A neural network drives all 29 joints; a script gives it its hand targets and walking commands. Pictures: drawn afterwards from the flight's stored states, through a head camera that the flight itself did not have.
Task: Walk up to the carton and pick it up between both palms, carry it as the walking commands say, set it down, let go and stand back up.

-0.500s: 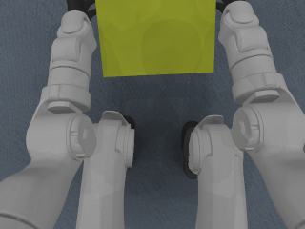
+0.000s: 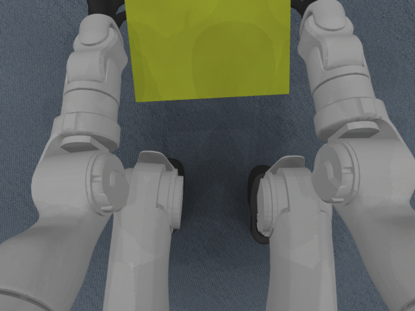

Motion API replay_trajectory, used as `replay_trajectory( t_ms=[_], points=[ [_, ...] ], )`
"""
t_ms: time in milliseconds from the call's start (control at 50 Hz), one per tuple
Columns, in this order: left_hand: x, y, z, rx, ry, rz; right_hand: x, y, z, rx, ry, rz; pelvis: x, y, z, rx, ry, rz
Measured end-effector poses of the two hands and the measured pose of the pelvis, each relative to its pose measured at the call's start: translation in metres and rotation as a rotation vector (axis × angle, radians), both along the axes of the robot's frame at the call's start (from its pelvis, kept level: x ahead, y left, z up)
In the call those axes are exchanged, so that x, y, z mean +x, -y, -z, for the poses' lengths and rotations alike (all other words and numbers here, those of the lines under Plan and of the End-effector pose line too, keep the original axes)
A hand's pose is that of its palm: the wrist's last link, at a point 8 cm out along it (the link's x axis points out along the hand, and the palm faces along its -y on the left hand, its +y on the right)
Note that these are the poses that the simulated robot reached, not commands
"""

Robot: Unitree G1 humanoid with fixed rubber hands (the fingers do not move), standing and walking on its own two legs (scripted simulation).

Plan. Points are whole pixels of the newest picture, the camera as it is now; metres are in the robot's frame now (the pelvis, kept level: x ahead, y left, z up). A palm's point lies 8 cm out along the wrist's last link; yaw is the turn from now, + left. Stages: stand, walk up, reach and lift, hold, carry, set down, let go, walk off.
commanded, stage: set down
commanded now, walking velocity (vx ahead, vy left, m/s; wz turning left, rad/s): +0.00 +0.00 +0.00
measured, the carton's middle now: (208, 22) +0.54 +0.02 -0.23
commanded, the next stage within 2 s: none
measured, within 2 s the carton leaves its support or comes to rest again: neither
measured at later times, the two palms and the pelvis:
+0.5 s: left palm (106, 16) +0.52 +0.17 -0.15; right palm (313, 2) +0.55 -0.13 -0.15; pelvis +0.00 +0.00 +0.00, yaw +0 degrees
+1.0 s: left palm (105, 33) +0.51 +0.19 -0.17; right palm (331, 16) +0.53 -0.17 -0.17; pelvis +0.00 +0.00 +0.01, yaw +0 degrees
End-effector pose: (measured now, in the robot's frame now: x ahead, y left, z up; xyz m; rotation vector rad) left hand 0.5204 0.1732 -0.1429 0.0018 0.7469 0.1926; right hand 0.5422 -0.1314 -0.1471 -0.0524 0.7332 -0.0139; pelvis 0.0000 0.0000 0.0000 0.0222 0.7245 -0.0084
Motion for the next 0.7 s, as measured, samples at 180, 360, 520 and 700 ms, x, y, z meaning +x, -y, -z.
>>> replay_trajectory(
  t_ms=[180, 360, 520, 700],
  points=[
    [0.0023, -0.0002, 0.0028, -0.002, 0.004, -0.001, 0.0022, 0.0004, 0.0033, 0.007, 0.007, -0.002, 0.0032, 0.0004, 0.0005, 0.002, -0.005, -0.002],
    [0.0031, -0.0007, 0.0045, -0.007, 0.011, 0.000, 0.0030, 0.0007, 0.0051, 0.013, 0.017, -0.006, 0.0048, 0.0015, 0.0009, 0.004, -0.006, -0.002],
    [0.0029, -0.0009, 0.0048, -0.007, 0.017, 0.003, 0.0029, 0.0010, 0.0055, 0.013, 0.024, -0.009, 0.0034, 0.0021, 0.0015, 0.005, 0.006, -0.002],
    [0.0022, -0.0012, 0.0056, 0.000, 0.031, 0.007, 0.0027, 0.0018, 0.0062, 0.009, 0.038, -0.020, 0.0007, 0.0016, 0.0019, 0.005, 0.026, -0.003]
  ],
)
